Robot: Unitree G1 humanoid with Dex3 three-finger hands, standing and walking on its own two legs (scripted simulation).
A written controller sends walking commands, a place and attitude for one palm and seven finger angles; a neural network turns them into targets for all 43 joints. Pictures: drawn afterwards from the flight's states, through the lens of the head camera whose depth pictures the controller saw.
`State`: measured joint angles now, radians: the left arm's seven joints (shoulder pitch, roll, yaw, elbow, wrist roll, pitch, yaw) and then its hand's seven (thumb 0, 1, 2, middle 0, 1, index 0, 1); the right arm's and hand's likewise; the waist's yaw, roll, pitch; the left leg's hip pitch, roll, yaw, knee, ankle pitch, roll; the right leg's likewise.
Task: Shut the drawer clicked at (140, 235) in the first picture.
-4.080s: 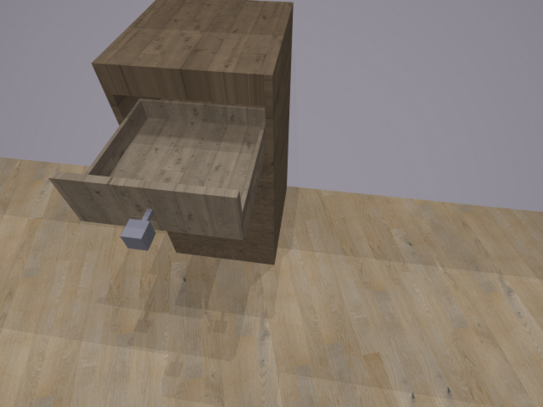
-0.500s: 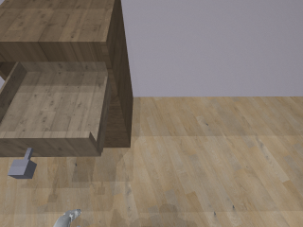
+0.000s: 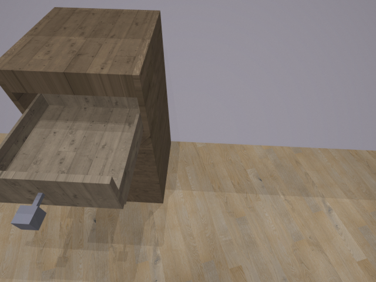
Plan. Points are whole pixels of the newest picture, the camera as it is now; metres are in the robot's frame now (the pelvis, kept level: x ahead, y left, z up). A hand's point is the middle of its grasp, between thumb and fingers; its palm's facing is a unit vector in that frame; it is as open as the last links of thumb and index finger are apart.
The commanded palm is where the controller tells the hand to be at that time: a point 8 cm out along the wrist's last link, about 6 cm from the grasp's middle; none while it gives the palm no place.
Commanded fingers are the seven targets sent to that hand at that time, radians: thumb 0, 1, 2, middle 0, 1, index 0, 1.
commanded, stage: come to a stop and stand still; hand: left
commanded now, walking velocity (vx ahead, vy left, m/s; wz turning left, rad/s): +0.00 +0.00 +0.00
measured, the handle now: (33, 209) +0.27 +0.40 -0.07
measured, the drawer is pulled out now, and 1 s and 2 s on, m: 0.30 0.30 0.30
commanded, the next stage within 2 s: look again from close up in 0.42 s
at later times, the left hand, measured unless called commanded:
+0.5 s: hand out of the picture +0.00 +0.15 -0.18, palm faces +0.04 -0.98 -0.18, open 7.3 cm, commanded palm none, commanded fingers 0.00 0.90 0.90 -0.20 -0.30 -0.20 -0.30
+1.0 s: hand out of the picture +0.02 +0.23 -0.18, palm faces +0.03 -0.98 -0.22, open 7.4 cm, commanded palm none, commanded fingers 0.00 0.90 0.90 -0.20 -0.30 -0.20 -0.30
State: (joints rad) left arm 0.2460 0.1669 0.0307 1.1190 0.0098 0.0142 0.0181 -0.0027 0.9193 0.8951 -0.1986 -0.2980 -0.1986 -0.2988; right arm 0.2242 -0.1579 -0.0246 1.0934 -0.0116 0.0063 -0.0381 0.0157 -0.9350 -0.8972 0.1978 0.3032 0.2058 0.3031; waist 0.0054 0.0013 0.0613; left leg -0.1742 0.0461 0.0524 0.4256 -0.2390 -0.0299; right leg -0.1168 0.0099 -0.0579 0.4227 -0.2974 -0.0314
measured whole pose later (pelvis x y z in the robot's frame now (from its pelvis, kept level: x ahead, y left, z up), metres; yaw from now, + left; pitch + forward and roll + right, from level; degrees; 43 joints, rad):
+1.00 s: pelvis -0.02 +0.04 -0.01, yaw +0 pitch -2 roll -1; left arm 0.25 0.22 0.01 1.00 0.02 0.01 0.02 0.00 0.91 0.90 -0.20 -0.30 -0.20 -0.30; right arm 0.19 -0.21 -0.01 0.98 -0.02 -0.01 -0.01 0.01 -0.91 -0.90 0.20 0.30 0.20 0.30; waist 0.01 -0.01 0.01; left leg -0.23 0.00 0.06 0.52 -0.25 0.04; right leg -0.14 -0.03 -0.05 0.48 -0.30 0.02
